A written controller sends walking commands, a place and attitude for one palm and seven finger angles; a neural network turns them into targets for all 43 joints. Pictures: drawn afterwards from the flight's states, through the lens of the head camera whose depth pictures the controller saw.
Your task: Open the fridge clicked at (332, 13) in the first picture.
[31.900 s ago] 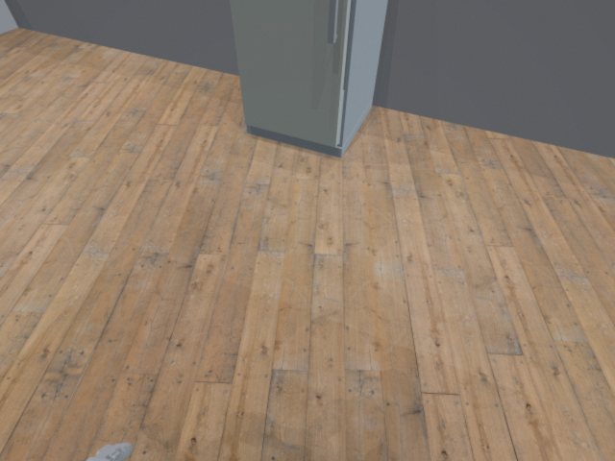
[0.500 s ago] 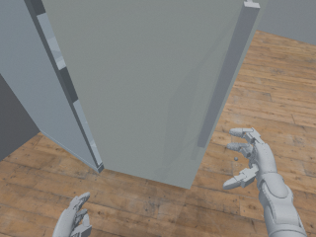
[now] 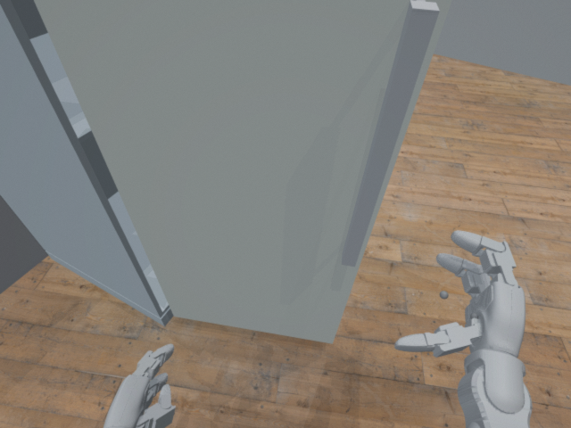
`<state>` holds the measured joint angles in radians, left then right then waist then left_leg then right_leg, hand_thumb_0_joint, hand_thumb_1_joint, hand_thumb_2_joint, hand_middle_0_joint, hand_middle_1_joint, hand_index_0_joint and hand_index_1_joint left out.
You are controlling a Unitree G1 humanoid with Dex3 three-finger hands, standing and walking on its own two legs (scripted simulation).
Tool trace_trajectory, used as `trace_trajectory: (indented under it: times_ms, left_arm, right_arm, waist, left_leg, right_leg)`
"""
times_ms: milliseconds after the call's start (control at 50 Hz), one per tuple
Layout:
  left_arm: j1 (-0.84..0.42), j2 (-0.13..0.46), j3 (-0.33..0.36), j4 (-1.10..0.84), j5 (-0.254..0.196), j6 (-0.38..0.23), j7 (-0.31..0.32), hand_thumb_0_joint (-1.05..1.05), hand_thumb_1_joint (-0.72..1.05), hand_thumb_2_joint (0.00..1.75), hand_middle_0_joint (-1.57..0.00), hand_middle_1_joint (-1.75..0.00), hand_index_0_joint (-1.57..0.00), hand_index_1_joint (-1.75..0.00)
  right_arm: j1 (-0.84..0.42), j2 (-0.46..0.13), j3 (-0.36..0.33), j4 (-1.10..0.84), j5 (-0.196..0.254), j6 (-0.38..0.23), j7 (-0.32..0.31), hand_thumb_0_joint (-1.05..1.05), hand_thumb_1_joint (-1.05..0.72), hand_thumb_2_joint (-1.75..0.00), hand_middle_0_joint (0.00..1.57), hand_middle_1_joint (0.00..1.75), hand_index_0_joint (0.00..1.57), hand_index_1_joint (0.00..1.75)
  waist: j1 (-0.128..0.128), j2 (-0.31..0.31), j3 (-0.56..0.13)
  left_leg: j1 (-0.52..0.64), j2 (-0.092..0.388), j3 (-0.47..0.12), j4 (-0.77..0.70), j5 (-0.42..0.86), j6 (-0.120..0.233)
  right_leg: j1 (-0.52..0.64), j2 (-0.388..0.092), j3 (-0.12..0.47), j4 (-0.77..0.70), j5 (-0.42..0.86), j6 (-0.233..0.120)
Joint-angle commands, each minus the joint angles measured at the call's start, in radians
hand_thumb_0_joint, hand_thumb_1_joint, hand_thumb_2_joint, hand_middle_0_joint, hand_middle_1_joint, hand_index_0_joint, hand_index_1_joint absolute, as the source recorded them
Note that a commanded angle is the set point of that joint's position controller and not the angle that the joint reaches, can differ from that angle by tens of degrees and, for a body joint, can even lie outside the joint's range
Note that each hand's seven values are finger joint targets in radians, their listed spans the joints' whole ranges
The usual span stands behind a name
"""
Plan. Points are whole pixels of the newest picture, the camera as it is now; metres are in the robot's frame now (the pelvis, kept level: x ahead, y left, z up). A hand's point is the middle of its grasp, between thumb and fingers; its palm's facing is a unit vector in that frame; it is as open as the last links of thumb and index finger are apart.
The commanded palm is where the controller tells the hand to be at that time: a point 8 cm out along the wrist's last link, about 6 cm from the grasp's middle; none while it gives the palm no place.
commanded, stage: draw the hand back to the body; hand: right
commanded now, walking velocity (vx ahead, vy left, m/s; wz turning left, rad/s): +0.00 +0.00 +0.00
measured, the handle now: (374, 164) +0.48 -0.13 +0.13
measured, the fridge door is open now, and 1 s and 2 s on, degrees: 71 71 71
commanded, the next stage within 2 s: step back with the hand held close in 1.34 s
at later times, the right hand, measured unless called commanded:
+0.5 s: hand (509, 320) +0.22 -0.23 +0.13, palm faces +0.32 +0.90 -0.30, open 13.3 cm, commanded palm +0.18 -0.27 +0.16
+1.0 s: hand out of the picture +0.21 -0.30 +0.19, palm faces +0.49 +0.79 -0.37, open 8.4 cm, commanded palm +0.16 -0.32 +0.21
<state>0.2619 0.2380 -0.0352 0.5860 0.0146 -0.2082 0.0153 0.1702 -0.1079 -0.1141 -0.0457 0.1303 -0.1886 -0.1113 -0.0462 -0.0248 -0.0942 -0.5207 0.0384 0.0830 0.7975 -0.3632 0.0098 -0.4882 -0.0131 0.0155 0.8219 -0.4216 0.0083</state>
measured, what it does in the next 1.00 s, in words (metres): stands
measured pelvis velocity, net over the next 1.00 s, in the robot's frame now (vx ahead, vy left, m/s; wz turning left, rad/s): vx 0.02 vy -0.02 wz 0.02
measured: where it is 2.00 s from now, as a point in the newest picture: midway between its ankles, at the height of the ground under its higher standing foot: outside the picture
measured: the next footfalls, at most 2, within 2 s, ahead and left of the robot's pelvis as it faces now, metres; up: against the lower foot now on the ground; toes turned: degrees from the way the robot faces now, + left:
none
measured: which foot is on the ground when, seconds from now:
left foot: down 0.00-1.00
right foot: down 0.00-1.00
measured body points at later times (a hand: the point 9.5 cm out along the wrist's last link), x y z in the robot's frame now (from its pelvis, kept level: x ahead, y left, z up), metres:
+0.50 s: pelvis +0.00 +0.00 +0.03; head -0.02 +0.02 +0.48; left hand +0.19 +0.23 -0.05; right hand +0.20 -0.28 +0.15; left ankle +0.03 +0.12 -0.70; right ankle +0.00 -0.12 -0.70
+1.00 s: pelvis +0.02 -0.02 +0.04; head -0.02 -0.01 +0.49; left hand +0.20 +0.19 -0.04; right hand +0.18 -0.34 +0.21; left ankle +0.03 +0.12 -0.70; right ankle +0.00 -0.12 -0.70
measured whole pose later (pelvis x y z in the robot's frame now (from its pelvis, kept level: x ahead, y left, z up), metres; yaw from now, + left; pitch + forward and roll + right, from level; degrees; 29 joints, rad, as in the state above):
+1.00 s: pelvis +0.02 -0.02 +0.04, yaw +1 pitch -5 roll +1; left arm 0.22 0.22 -0.04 0.65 0.02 -0.18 0.07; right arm 0.40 -0.35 -0.37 -0.34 0.06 -0.06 -0.09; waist -0.09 -0.04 0.01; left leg -0.10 0.04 0.06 0.41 -0.21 -0.02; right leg -0.07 0.00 -0.02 0.44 -0.28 -0.02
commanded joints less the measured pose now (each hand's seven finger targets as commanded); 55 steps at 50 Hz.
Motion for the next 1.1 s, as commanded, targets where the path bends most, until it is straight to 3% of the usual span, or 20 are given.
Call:
trace_trajectory:
  times_ms: [0,40,80,140,220,240,260,320,480,580,660,760,880,940,1000,1040,1080]
  left_arm:
    - [-0.103,0.13,0.043,-0.185,-0.011,-0.028,0.05,0.0,0.9,0.9,-0.2,-0.3,-0.2,-0.3]
    - [-0.124,0.115,0.037,-0.178,-0.014,-0.034,0.073,0.0,0.9,0.9,-0.2,-0.3,-0.2,-0.3]
    - [-0.14,0.104,0.029,-0.168,-0.017,-0.043,0.083,0.0,0.9,0.9,-0.2,-0.3,-0.2,-0.3]
    - [-0.133,0.093,0.023,-0.15,-0.014,-0.053,0.074,0.0,0.9,0.9,-0.2,-0.3,-0.2,-0.3]
    - [-0.129,0.105,0.024,-0.151,-0.018,-0.052,0.065,0.0,0.9,0.9,-0.2,-0.3,-0.2,-0.3]
    - [-0.13,0.109,0.021,-0.152,-0.021,-0.053,0.069,0.0,0.9,0.9,-0.2,-0.3,-0.2,-0.3]
    - [-0.114,0.117,0.038,-0.127,-0.014,-0.036,0.077,0.0,0.9,0.9,-0.2,-0.3,-0.2,-0.3]
    - [-0.137,0.099,0.027,-0.14,-0.01,-0.022,0.084,0.0,0.9,0.9,-0.2,-0.3,-0.2,-0.3]
    - [-0.17,0.1,0.022,-0.125,-0.009,-0.027,0.098,0.0,0.9,0.9,-0.2,-0.3,-0.2,-0.3]
    - [-0.171,0.099,0.025,-0.11,-0.006,-0.037,0.093,0.0,0.9,0.9,-0.2,-0.3,-0.2,-0.3]
    - [-0.165,0.097,0.028,-0.108,-0.002,-0.047,0.08,0.0,0.9,0.9,-0.2,-0.3,-0.2,-0.3]
    - [-0.167,0.099,0.035,-0.1,0.001,-0.038,0.07,0.0,0.9,0.9,-0.2,-0.3,-0.2,-0.3]
    - [-0.171,0.097,0.039,-0.093,0.003,-0.03,0.067,0.0,0.9,0.9,-0.2,-0.3,-0.2,-0.3]
    - [-0.167,0.094,0.042,-0.093,0.003,-0.03,0.065,0.0,0.9,0.9,-0.2,-0.3,-0.2,-0.3]
    - [-0.165,0.097,0.041,-0.089,0.001,-0.03,0.061,0.0,0.9,0.9,-0.2,-0.3,-0.2,-0.3]
    - [-0.163,0.101,0.044,-0.087,0.001,-0.027,0.06,0.0,0.9,0.9,-0.2,-0.3,-0.2,-0.3]
    - [-0.165,0.105,0.048,-0.087,0.003,-0.026,0.062,0.0,0.9,0.9,-0.2,-0.3,-0.2,-0.3]
  right_arm:
    - [-0.184,-0.172,-0.014,-0.294,0.006,0.044,0.063,0.0,0.55,-0.2,0.25,1.15,0.25,1.15]
    - [-0.18,-0.192,-0.101,-0.327,0.071,0.049,0.065,0.0,0.55,-0.2,0.25,1.15,0.25,1.15]
    - [-0.156,-0.217,-0.165,-0.352,0.108,0.031,0.049,0.0,0.55,-0.2,0.25,1.15,0.25,1.15]
    - [-0.102,-0.187,-0.15,-0.341,0.095,0.015,0.032,0.0,0.55,-0.2,0.25,1.15,0.25,1.15]
    - [-0.042,-0.173,-0.101,-0.34,0.078,0.066,0.085,0.0,0.41,-0.27,0.25,1.07,0.25,1.07]
    - [-0.036,-0.178,-0.098,-0.332,0.086,0.089,0.106,0.0,0.37,-0.29,0.24,1.04,0.24,1.04]
    - [-0.035,-0.404,-0.167,-0.326,-0.045,0.077,0.056,0.0,0.33,-0.31,0.24,1.02,0.24,1.02]
    - [0.0,-0.304,-0.109,-0.324,-0.055,0.084,0.037,0.0,0.22,-0.36,0.24,0.96,0.24,0.96]
    - [-0.005,-0.396,-0.208,-0.401,-0.069,0.073,0.007,0.0,-0.07,-0.5,0.23,0.79,0.23,0.79]
    - [0.039,-0.389,-0.231,-0.421,-0.077,0.06,0.002,0.0,-0.25,-0.58,0.22,0.68,0.22,0.68]
    - [0.079,-0.385,-0.244,-0.47,-0.08,0.051,0.002,0.0,-0.39,-0.65,0.22,0.6,0.22,0.6]
    - [0.119,-0.403,-0.295,-0.469,-0.077,0.055,0.007,0.0,-0.57,-0.74,0.21,0.49,0.21,0.49]
    - [0.109,-0.441,-0.36,-0.512,-0.074,0.053,0.007,0.0,-0.79,-0.85,0.2,0.36,0.2,0.36]
    - [0.11,-0.448,-0.379,-0.535,-0.071,0.05,0.004,0.0,-0.9,-0.9,0.2,0.3,0.2,0.3]
    - [0.12,-0.397,-0.327,-0.502,-0.072,0.062,0.01,0.0,-0.9,-0.9,0.2,0.3,0.2,0.3]
    - [0.102,-0.398,-0.324,-0.505,-0.075,0.065,0.009,0.0,-0.9,-0.9,0.2,0.3,0.2,0.3]
    - [0.114,-0.413,-0.34,-0.496,-0.074,0.068,0.006,0.0,-0.9,-0.9,0.2,0.3,0.2,0.3]
  waist:
    - [0.024,0.056,-0.128]
    - [0.001,0.104,-0.151]
    - [-0.021,0.08,-0.149]
    - [-0.024,0.011,-0.122]
    - [-0.011,-0.007,-0.091]
    - [-0.009,0.015,-0.067]
    - [-0.01,0.007,-0.06]
    - [-0.005,0.049,-0.002]
    - [-0.022,0.001,0.012]
    - [-0.029,-0.05,0.037]
    - [-0.036,-0.047,0.025]
    - [-0.038,0.013,0.063]
    - [-0.044,-0.075,0.051]
    - [-0.044,-0.046,0.038]
    - [-0.034,-0.032,0.078]
    - [-0.031,-0.051,0.083]
    - [-0.037,-0.018,0.073]
  left_leg:
    - [0.181,-0.025,-0.051,-0.171,0.157,0.009]
    - [0.224,-0.029,-0.055,-0.194,0.144,0.005]
    - [0.253,-0.028,-0.059,-0.207,0.148,0.009]
    - [0.241,-0.031,-0.039,-0.191,0.186,0.014]
    - [0.248,-0.025,-0.039,-0.212,0.22,0.01]
    - [0.248,-0.026,-0.041,-0.228,0.202,0.009]
    - [0.282,-0.001,-0.088,-0.285,0.18,0.003]
    - [0.288,-0.001,-0.07,-0.319,0.147,-0.001]
    - [0.358,-0.013,-0.056,-0.4,0.108,0.0]
    - [0.391,-0.02,-0.044,-0.416,0.139,0.006]
    - [0.433,-0.025,-0.03,-0.402,0.211,0.008]
    - [0.442,-0.03,-0.024,-0.416,0.242,0.005]
    - [0.463,-0.028,-0.029,-0.431,0.266,0.011]
    - [0.473,-0.03,-0.024,-0.428,0.277,0.009]
    - [0.451,-0.032,-0.02,-0.434,0.265,0.007]
    - [0.445,-0.033,-0.02,-0.435,0.248,0.007]
    - [0.451,-0.034,-0.021,-0.442,0.256,0.007]
  right_leg:
    - [0.03,0.023,0.005,-0.177,0.181,-0.029]
    - [0.046,0.028,0.005,-0.186,0.174,-0.027]
    - [0.059,0.031,0.003,-0.196,0.188,-0.023]
    - [0.086,0.029,0.004,-0.216,0.222,-0.016]
    - [0.101,0.028,-0.006,-0.233,0.239,-0.021]
    - [0.097,0.029,-0.003,-0.242,0.221,-0.023]
    - [0.134,0.029,-0.017,-0.264,0.215,-0.039]
    - [0.172,0.027,-0.019,-0.298,0.206,-0.044]
    - [0.269,0.026,-0.018,-0.38,0.205,-0.041]
    - [0.3,0.023,-0.013,-0.429,0.228,-0.034]
    - [0.318,0.017,-0.005,-0.457,0.299,-0.026]
    - [0.315,0.009,-0.006,-0.471,0.335,-0.023]
    - [0.338,0.016,-0.015,-0.474,0.362,-0.018]
    - [0.35,0.011,-0.01,-0.479,0.383,-0.015]
    - [0.345,0.007,-0.006,-0.487,0.381,-0.014]
    - [0.344,0.008,-0.005,-0.492,0.362,-0.013]
    - [0.35,0.01,-0.007,-0.492,0.366,-0.016]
